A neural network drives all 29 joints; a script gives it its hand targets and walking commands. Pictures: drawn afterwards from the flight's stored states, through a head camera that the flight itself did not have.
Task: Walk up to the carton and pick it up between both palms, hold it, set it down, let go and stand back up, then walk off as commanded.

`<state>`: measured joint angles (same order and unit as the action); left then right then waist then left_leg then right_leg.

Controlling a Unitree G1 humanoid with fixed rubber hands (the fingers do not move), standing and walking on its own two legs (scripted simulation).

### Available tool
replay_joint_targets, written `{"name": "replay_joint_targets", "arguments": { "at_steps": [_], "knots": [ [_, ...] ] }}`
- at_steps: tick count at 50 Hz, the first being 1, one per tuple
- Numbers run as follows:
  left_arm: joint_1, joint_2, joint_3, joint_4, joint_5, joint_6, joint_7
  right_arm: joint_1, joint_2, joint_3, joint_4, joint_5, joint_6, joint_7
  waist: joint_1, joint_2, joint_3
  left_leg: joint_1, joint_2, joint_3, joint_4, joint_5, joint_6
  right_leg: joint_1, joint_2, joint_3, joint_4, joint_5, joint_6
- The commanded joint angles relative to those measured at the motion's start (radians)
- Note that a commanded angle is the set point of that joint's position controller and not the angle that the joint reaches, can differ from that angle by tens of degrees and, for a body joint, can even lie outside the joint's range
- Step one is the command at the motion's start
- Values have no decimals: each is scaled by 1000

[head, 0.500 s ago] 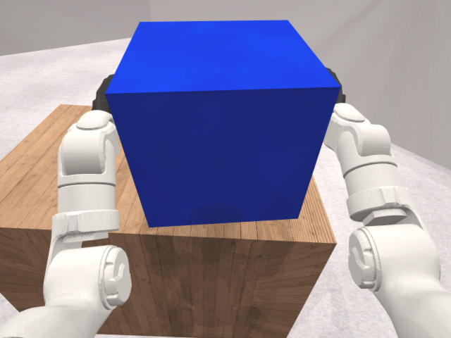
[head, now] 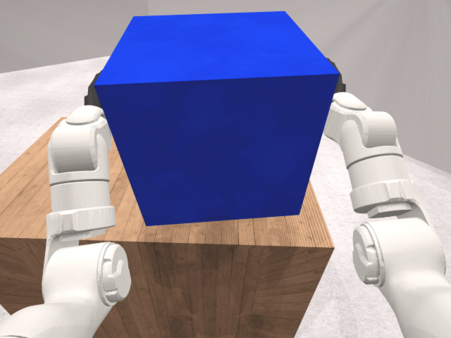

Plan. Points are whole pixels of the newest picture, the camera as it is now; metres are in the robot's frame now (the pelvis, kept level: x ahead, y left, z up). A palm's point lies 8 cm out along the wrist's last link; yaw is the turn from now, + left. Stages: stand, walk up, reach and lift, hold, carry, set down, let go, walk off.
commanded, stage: hold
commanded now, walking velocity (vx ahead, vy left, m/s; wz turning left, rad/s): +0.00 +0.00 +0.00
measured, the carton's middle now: (216, 116) +0.41 +0.00 +0.25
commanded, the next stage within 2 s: none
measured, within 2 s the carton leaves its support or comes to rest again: neither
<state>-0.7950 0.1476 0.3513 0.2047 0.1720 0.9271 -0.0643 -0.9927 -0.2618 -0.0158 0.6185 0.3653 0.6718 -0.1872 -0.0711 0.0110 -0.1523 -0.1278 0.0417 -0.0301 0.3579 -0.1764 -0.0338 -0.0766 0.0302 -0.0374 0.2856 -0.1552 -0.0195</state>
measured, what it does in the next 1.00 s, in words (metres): stands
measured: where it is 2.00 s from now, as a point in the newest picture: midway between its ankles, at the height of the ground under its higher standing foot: outside the picture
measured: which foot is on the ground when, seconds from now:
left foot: down 0.00-1.00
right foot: down 0.00-1.00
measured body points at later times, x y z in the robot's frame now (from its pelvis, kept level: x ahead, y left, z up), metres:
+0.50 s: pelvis -0.02 +0.00 +0.00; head -0.10 +0.00 +0.44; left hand +0.37 +0.19 +0.29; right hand +0.38 -0.18 +0.31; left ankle +0.01 +0.14 -0.75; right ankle +0.00 -0.11 -0.75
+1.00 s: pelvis +0.00 +0.00 +0.00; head -0.08 +0.01 +0.44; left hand +0.37 +0.19 +0.28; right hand +0.38 -0.18 +0.30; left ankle +0.01 +0.14 -0.75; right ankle +0.00 -0.11 -0.75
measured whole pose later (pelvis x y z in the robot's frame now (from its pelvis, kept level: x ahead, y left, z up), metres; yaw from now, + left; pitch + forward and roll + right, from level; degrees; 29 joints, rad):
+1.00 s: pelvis +0.00 +0.00 +0.00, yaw +0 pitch -2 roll -1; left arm -0.81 0.16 0.32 0.22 0.15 0.95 -0.05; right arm -1.01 -0.29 0.01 0.63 0.40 0.71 -0.19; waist -0.08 0.01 -0.17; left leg -0.15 0.04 -0.04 0.37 -0.18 -0.03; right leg -0.09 0.03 -0.04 0.28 -0.15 -0.02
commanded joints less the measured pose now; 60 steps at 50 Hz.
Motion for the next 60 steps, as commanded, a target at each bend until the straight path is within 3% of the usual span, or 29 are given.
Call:
{"name": "replay_joint_targets", "arguments": {
  "at_steps": [1,2,3,4,7,9,10,14,16,22,25,26,27,28,32,36,37,38,39,41,42,43,46,51,52,54,56,58,60],
  "knots": [
    [-835,-367,-317,-82,-174,-75,-174,-753,526,212,-251,165,-3,174,12,-1,-291,34,-76,22,-35,174,-7,126,10,56,-17,287,36],
    [-864,-367,-372,-164,-208,-86,-169,-722,516,191,-266,153,-4,173,-26,28,-340,21,-72,10,-44,159,-19,146,11,61,-6,286,32],
    [-879,-406,-357,-143,-202,-82,-164,-763,521,206,-277,161,-11,176,-1,26,-352,20,-63,4,-51,166,-21,145,27,56,-11,221,15],
    [-917,-405,-374,-132,-225,-88,-161,-758,517,174,-222,149,-8,185,-21,48,-327,3,-58,5,-57,132,-28,123,25,51,-19,177,15],
    [-895,-408,-371,-156,-206,-83,-146,-743,518,197,-197,180,-16,202,3,76,-377,30,-65,4,-38,203,-20,130,29,47,-2,244,15],
    [-928,-387,-332,-81,-208,-96,-145,-823,562,198,-217,158,-21,200,33,19,-330,4,-80,15,-42,141,6,97,13,53,-23,197,44],
    [-918,-396,-345,-96,-199,-94,-145,-802,538,188,-196,158,-14,202,6,25,-341,2,-63,-3,-49,128,0,105,17,58,-18,163,23],
    [-943,-412,-356,-15,-227,-91,-147,-870,525,167,-196,129,-22,201,-2,11,-308,-29,-60,5,-59,56,5,61,13,58,-34,80,28],
    [-985,-407,-345,33,-221,-100,-146,-854,526,126,-82,104,-21,220,10,21,-269,-87,-44,-1,-85,-17,3,51,12,60,-35,-13,10],
    [-1019,-416,-357,-22,-262,-135,-120,-922,594,185,-199,144,-56,221,46,-6,-445,-36,-65,4,-44,122,25,113,15,60,-25,129,42],
    [-989,-427,-340,50,-212,-119,-126,-860,557,151,-56,133,-39,226,27,41,-341,-66,-58,-2,-73,32,14,90,9,72,-38,59,25],
    [-960,-386,-303,86,-205,-112,-135,-908,550,157,-95,128,-37,222,48,-11,-341,-63,-50,9,-72,52,25,87,13,62,-38,31,29],
    [-963,-404,-322,40,-217,-120,-136,-883,547,133,-110,125,-44,217,23,-7,-403,-58,-63,4,-65,60,19,128,6,76,-36,53,30],
    [-992,-406,-327,60,-228,-129,-130,-904,552,135,-95,113,-48,216,36,-9,-356,-71,-62,-3,-66,39,19,79,5,64,-40,15,36],
    [-1021,-439,-398,-41,-278,-130,-128,-873,549,147,-152,149,-40,205,-14,50,-417,-36,-69,-6,-41,137,-6,120,17,69,-24,172,27],
    [-908,-395,-336,-66,-243,-100,-139,-812,528,185,-201,177,-18,185,-4,15,-415,14,-73,-5,-21,275,-1,187,13,65,0,375,41],
    [-931,-419,-378,-122,-256,-97,-149,-760,507,158,-162,174,-4,188,-31,84,-403,23,-69,-1,-28,269,-27,165,12,71,-9,332,23],
    [-900,-422,-377,-44,-241,-84,-153,-830,478,146,-195,167,-14,187,-25,71,-373,-3,-65,-11,-30,228,-22,148,14,68,-16,285,18],
    [-907,-394,-366,-113,-245,-90,-150,-800,509,181,-220,176,-11,188,3,42,-410,22,-74,0,-22,223,-12,136,12,72,-7,295,28],
    [-929,-405,-393,-167,-258,-91,-144,-767,486,153,-224,179,-9,191,-28,75,-403,31,-66,-14,-20,288,-35,165,19,64,4,362,19],
    [-926,-410,-387,-218,-264,-95,-140,-777,519,205,-255,209,-17,191,-2,33,-459,57,-62,-11,-9,345,-27,188,37,52,20,377,31],
    [-871,-419,-387,-124,-232,-74,-139,-796,489,188,-247,197,-13,189,-16,49,-390,34,-68,-13,-24,308,-27,171,33,47,3,371,26],
    [-889,-418,-409,-209,-267,-80,-146,-838,515,219,-382,226,-15,178,1,29,-468,41,-73,-5,-6,329,-23,184,32,64,13,401,31],
    [-861,-409,-402,-183,-230,-47,-144,-765,472,204,-315,218,8,185,-17,57,-358,37,-64,-14,-26,284,-41,148,31,52,-1,347,15],
    [-877,-399,-390,-224,-241,-60,-144,-783,504,215,-340,231,12,192,13,45,-399,38,-67,-2,-25,269,-32,133,34,59,0,298,11],
    [-899,-431,-441,-276,-276,-63,-133,-787,483,199,-375,216,1,195,-17,41,-479,63,-53,-25,-20,309,-50,150,43,56,23,374,9],
    [-866,-391,-365,-118,-216,-48,-140,-786,460,177,-267,185,22,193,-11,41,-334,31,-62,0,-40,209,-36,125,28,56,-10,262,12],
    [-896,-396,-385,-143,-219,-57,-150,-789,465,162,-242,172,20,201,-14,49,-342,-15,-55,-6,-57,130,-32,122,28,65,-7,183,-1],
    [-922,-411,-387,-149,-231,-71,-143,-833,521,179,-265,189,1,203,24,55,-384,-18,-68,4,-39,172,-10,124,25,68,-4,208,13]
  ]
}}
